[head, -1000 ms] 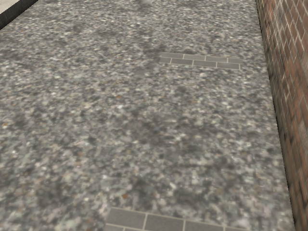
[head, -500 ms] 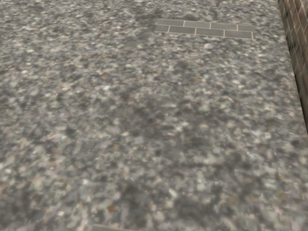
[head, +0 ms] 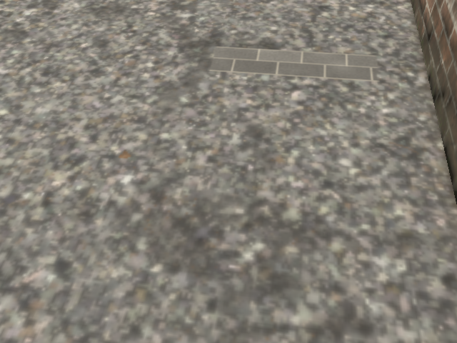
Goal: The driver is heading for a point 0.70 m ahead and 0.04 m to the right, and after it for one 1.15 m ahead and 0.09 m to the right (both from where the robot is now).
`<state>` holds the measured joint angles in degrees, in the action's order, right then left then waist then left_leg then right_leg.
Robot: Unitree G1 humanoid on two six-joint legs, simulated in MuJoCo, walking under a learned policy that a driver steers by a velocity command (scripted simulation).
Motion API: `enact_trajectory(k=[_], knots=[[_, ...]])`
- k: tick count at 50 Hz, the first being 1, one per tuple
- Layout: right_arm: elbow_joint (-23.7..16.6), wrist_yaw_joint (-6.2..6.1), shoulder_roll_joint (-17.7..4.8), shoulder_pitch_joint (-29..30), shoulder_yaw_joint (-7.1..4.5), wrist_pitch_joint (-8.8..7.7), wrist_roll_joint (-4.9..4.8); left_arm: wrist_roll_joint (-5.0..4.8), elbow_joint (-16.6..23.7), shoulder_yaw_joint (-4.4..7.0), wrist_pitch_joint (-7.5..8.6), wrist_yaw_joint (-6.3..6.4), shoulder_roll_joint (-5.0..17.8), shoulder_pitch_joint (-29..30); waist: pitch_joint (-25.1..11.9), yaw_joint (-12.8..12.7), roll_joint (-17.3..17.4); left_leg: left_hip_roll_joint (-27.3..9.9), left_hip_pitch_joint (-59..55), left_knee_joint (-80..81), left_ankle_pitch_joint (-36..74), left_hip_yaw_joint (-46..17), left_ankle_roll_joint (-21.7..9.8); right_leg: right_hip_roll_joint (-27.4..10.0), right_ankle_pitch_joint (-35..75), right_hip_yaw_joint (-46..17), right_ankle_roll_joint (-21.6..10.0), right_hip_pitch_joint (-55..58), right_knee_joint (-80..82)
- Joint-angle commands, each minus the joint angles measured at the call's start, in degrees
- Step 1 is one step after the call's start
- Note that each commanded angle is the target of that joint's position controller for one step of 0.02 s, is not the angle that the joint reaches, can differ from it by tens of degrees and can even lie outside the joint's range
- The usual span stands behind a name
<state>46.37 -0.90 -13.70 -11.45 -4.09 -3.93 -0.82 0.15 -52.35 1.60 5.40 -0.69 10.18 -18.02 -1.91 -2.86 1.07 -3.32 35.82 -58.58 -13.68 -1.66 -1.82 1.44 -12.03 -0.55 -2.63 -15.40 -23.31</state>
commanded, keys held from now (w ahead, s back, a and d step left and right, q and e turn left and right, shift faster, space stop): w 0.56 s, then w+e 0.44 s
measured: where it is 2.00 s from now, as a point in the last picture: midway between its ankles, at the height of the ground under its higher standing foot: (288, 200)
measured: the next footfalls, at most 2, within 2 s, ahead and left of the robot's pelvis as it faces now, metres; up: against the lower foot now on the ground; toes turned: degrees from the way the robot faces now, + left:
left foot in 0.26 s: +0.32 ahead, +0.13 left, +0.00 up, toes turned +1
right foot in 0.84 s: +0.62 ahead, -0.08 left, +0.00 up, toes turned -7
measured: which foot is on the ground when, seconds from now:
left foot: up 0.00-0.24, down 0.26-0.86, up 0.88-1.00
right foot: down 0.00-0.26, up 0.28-0.82, down 0.84-1.00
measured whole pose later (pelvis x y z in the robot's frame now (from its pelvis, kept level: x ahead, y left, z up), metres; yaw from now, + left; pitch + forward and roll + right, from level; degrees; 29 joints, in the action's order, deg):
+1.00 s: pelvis +0.54 -0.01 -0.01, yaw -10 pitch +2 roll +0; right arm 46.9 -0.2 -15.1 -12.8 -2.6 -6.6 0.1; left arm -0.5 -43.2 3.7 3.6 -2.0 15.2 -11.1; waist 2.6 0.2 0.5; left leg -2.9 26.9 -67.8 -20.7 -2.5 0.0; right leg 6.5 -7.7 -0.8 -5.7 -18.3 -24.4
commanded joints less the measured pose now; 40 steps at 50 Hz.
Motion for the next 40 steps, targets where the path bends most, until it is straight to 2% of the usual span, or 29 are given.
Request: enact_trajectory(k=[1,4,6,7,8,10,11,12,13,14,15,16,17,18,19,20,22,24,25,27,30,33,36,38,40], knots=[[-4.5,0.64,0.5,3.7,0.12,-0.50,0.14,-1.02,1.3,1.58,0.57,1.21,7.5,-0.7,0.3,1.3,-5.6,-1.1,2.0,12.6,8.7,0.2,1.1,-13.0,19.8,-10.2,-9.3,5.6,10.7],[-5.3,1.81,2.1,9.7,0.84,-0.29,-0.35,-1.35,-0.6,1.72,0.37,1.14,8.6,-3.5,1.8,-0.1,-5.7,1.5,-3.8,22.0,16.0,2.9,1.4,-11.8,18.4,-6.8,-7.9,4.0,10.6],[-6.5,2.35,1.1,13.4,0.85,-0.33,-0.55,-1.76,-2.0,1.59,0.49,0.72,8.5,-6.2,3.5,-1.3,-6.1,2.2,-5.4,24.6,16.8,3.2,0.7,-12.6,15.8,-7.6,-8.0,4.7,10.5],[-7.3,2.58,0.1,14.1,0.82,-0.68,-0.41,-2.19,-2.3,2.08,0.26,0.51,10.2,-6.8,4.7,-1.4,-6.2,2.1,-4.8,25.9,15.8,2.8,0.1,-13.4,15.2,-8.7,-8.5,6.3,10.9],[-8.0,2.54,-0.7,15.4,0.62,-1.10,-0.15,-2.02,-2.7,2.42,0.16,0.74,11.4,-6.3,5.8,-0.8,-7.0,1.9,-4.1,27.1,14.0,2.4,-0.9,-14.7,16.9,-9.8,-8.4,8.0,10.3],[-8.6,2.32,-2.6,14.9,0.10,-1.45,-0.12,-2.01,-2.7,2.76,0.09,0.76,11.6,-4.7,4.2,1.1,-6.7,2.6,-7.1,30.6,11.1,2.8,-3.1,-15.5,23.5,-9.2,-7.1,12.2,6.8],[-7.6,1.97,-3.9,10.9,-0.57,-1.54,0.06,-2.07,-2.7,2.72,0.12,0.81,11.7,-4.2,1.8,3.6,-6.7,3.9,-13.8,32.4,11.6,4.0,-4.2,-14.2,31.2,-7.5,-5.9,12.5,2.6],[-5.1,1.53,-6.0,2.3,-1.73,-1.47,0.48,-1.92,-2.5,2.30,0.23,0.87,10.6,-3.4,-3.4,7.2,-6.3,4.2,-26.4,30.9,12.7,4.1,-5.8,-11.8,37.9,-5.0,-4.6,9.2,-5.7],[-2.6,1.08,-10.3,-9.7,-3.06,-1.40,0.83,-0.78,-0.6,1.67,0.30,1.00,9.5,-1.5,-11.4,11.9,-0.6,-4.9,-43.7,30.1,15.1,-6.5,-8.9,-7.9,25.9,-1.8,-2.4,-1.6,-22.8],[-1.4,1.76,-14.6,-13.9,-3.67,-1.48,1.47,-1.00,-0.3,-0.49,1.14,0.63,2.4,-9.9,-20.3,8.6,15.6,-19.3,-61.7,37.4,6.7,-34.4,-18.9,1.7,-12.6,-1.7,0.7,-21.8,-44.3],[-1.7,2.04,-8.9,-12.7,-2.14,-1.50,0.84,-1.35,-1.4,1.11,1.74,0.07,8.6,-9.8,-19.4,8.9,11.3,-19.8,-60.1,40.6,0.2,-40.2,-19.0,-1.1,-19.2,-7.8,0.0,-28.9,-52.3],[-2.2,2.02,-6.8,-7.1,-1.32,-1.57,0.15,-1.78,0.8,2.10,1.99,0.11,11.6,-3.1,-9.9,8.0,7.0,-17.0,-51.1,41.5,3.2,-30.6,-15.8,-3.7,-14.1,-6.5,-0.6,-31.6,-53.1],[-3.0,2.22,-5.7,-3.2,-0.80,-1.69,0.37,-1.50,1.9,2.15,1.81,0.57,11.0,0.6,-6.1,6.3,1.8,-14.4,-42.9,42.8,9.3,-23.6,-14.1,-6.1,-8.9,-5.2,-0.5,-29.4,-50.7],[-3.0,2.69,-4.2,-1.2,-0.30,-1.86,0.65,-0.71,2.5,2.44,1.49,0.96,10.1,1.9,-3.5,4.7,-0.3,-12.2,-37.2,44.4,15.2,-19.3,-13.1,-7.4,-5.6,-4.7,-0.1,-27.4,-47.3],[-2.6,2.89,-2.8,-1.0,0.19,-2.07,1.08,-0.51,2.7,2.66,0.86,1.05,9.2,1.4,-3.0,2.9,1.1,-10.5,-34.2,45.7,18.8,-16.2,-12.3,-8.6,-3.5,-4.9,-0.1,-24.6,-44.9],[-1.8,3.02,-2.3,-1.9,0.27,-2.19,1.12,-0.65,2.9,2.63,0.28,1.03,7.9,0.6,-3.0,2.2,2.2,-9.8,-32.8,46.5,21.0,-14.4,-12.2,-8.8,-2.7,-4.6,0.1,-23.0,-43.2],[-0.1,2.70,-3.0,-4.4,0.12,-2.38,0.80,-0.57,3.6,2.61,-0.52,1.09,6.4,1.8,-1.7,1.9,2.6,-9.0,-31.2,47.7,25.3,-11.1,-12.3,-9.0,-0.8,-3.5,0.8,-23.8,-39.8],[1.2,2.02,-4.8,-6.8,-0.29,-2.17,0.65,-0.22,5.6,2.59,-0.88,1.04,6.2,6.6,0.1,2.7,1.9,-9.1,-31.0,49.1,26.8,-9.6,-12.3,-9.1,4.0,-2.9,1.9,-26.7,-34.4],[1.5,1.73,-5.1,-7.3,-0.23,-2.12,0.85,-0.33,6.3,2.71,-0.85,1.28,6.3,8.6,0.7,3.0,2.0,-8.2,-30.5,48.9,28.1,-8.1,-11.5,-8.9,6.8,-2.4,2.3,-27.3,-31.2],[2.4,1.26,-6.0,-8.6,-0.23,-1.88,0.65,-0.24,7.9,2.51,-0.62,1.00,6.0,12.9,1.4,3.6,2.5,-7.1,-28.8,49.4,27.6,-5.9,-9.5,-8.2,13.0,-1.8,2.7,-25.5,-25.1],[4.0,0.88,-6.7,-11.2,-0.06,-1.92,0.45,-0.98,9.4,2.13,-0.70,0.34,5.8,17.9,2.7,5.2,3.3,-6.5,-30.4,50.2,24.0,-3.2,-7.6,-7.0,19.0,-0.9,2.1,-23.8,-17.2],[5.5,0.71,-7.1,-13.8,-0.06,-1.71,0.66,-1.51,11.6,1.69,-0.95,-0.57,6.0,22.9,4.6,7.2,2.7,-8.6,-36.3,50.1,21.6,-2.2,-7.4,-6.4,18.7,-0.8,1.3,-25.9,-13.4],[6.6,0.54,-7.7,-15.2,-0.31,-0.93,0.90,-1.95,14.3,1.27,-0.81,-1.80,6.0,27.1,6.5,8.5,2.1,-11.1,-42.8,48.0,23.5,-0.9,-7.5,-5.5,13.6,-0.5,-0.1,-28.7,-10.6],[6.6,0.28,-8.5,-14.4,-0.58,-0.44,0.87,-1.96,15.5,1.24,-0.64,-2.71,6.4,27.6,6.3,7.9,2.8,-11.9,-44.9,45.1,30.4,0.8,-6.8,-4.3,8.9,0.8,-1.5,-26.9,-9.2],[5.8,-0.14,-10.0,-12.6,-0.97,-0.06,0.73,-1.33,15.3,1.99,-0.67,-3.05,8.1,23.7,2.7,5.3,4.9,-11.3,-44.7,38.0,49.7,3.2,-5.6,-0.7,4.4,4.6,-3.3,-17.5,-8.7]])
